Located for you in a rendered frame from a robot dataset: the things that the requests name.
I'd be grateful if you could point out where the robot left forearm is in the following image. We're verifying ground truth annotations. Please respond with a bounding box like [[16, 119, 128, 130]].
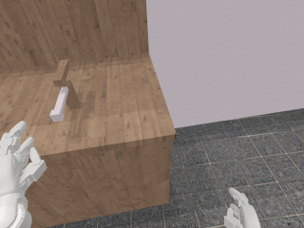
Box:
[[0, 192, 32, 228]]

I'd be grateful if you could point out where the tap lever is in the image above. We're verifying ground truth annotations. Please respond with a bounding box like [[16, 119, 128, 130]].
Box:
[[49, 86, 68, 122]]

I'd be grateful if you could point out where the robot left hand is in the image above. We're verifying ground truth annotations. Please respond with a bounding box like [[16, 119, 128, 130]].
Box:
[[0, 121, 48, 197]]

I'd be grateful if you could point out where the robot right hand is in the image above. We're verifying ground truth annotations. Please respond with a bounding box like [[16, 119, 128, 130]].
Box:
[[224, 187, 261, 228]]

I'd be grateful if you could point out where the counter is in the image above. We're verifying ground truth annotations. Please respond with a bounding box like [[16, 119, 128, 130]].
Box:
[[0, 0, 177, 228]]

